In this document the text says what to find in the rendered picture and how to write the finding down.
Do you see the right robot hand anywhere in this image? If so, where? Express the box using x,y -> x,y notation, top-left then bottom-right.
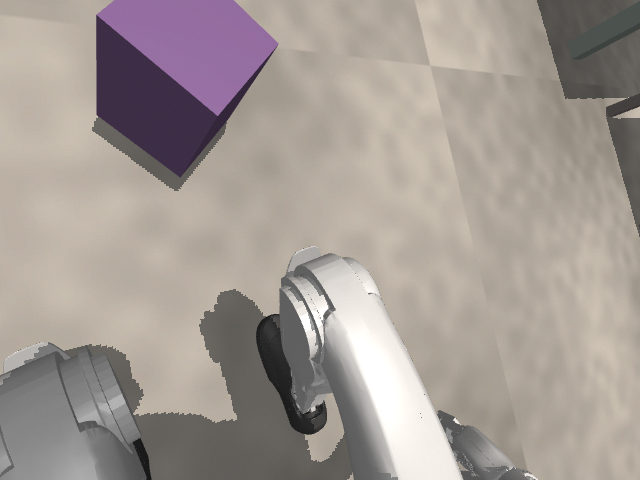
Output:
437,410 -> 517,480

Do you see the left robot foot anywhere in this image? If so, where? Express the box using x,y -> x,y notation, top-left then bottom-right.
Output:
133,438 -> 152,480

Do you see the right robot foot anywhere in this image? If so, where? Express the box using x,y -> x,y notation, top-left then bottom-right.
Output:
256,314 -> 327,435

